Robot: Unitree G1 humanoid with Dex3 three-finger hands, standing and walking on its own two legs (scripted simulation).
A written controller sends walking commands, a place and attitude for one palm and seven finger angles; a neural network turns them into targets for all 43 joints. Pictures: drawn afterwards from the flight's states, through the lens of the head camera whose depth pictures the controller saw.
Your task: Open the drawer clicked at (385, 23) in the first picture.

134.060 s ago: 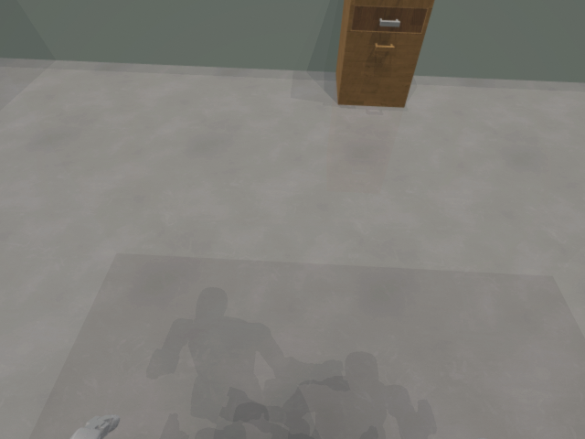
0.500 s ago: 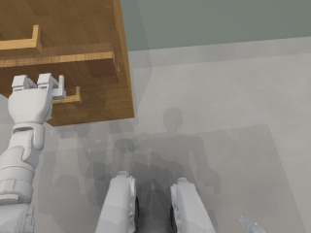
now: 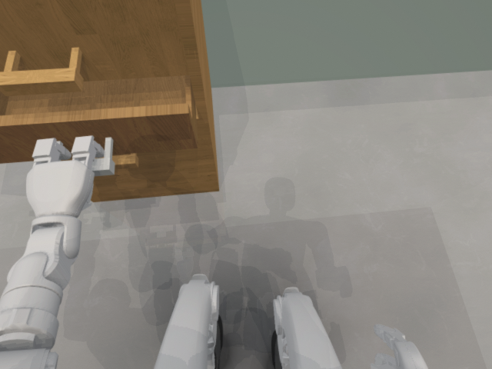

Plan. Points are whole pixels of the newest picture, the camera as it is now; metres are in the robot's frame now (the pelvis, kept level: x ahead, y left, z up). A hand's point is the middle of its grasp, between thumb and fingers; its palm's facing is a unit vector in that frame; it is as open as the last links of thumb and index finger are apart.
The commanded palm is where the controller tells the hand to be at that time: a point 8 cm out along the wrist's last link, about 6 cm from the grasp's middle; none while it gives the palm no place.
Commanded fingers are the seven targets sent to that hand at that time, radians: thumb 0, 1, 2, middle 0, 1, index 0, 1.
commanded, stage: pull the drawer open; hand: left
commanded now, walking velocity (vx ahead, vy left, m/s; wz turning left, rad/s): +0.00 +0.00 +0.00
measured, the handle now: (82, 157) +0.44 +0.32 -0.06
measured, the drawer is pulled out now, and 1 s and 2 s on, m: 0.07 0.13 0.19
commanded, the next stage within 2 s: none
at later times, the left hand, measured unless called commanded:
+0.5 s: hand (79, 208) +0.35 +0.30 -0.06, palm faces +0.01 -0.03 -1.00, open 7.4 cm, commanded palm +0.32 +0.29 -0.02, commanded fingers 0.00 0.90 0.90 -0.40 -1.35 -0.40 -1.35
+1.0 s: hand (78, 227) +0.32 +0.30 -0.06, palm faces -0.01 -0.03 -1.00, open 7.4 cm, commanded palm +0.28 +0.28 -0.02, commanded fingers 0.00 0.90 0.90 -0.40 -1.35 -0.40 -1.35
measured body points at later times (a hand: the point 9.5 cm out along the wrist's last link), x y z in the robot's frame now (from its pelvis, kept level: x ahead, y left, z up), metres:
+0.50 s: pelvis -0.01 +0.00 +0.00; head +0.16 +0.01 +0.42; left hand +0.35 +0.30 -0.01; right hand +0.13 -0.26 -0.14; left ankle +0.05 +0.10 -0.55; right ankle +0.01 -0.13 -0.55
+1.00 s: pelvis +0.00 +0.00 +0.01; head +0.16 +0.01 +0.43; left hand +0.31 +0.29 +0.00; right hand +0.15 -0.25 -0.14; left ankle +0.05 +0.10 -0.55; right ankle +0.01 -0.13 -0.55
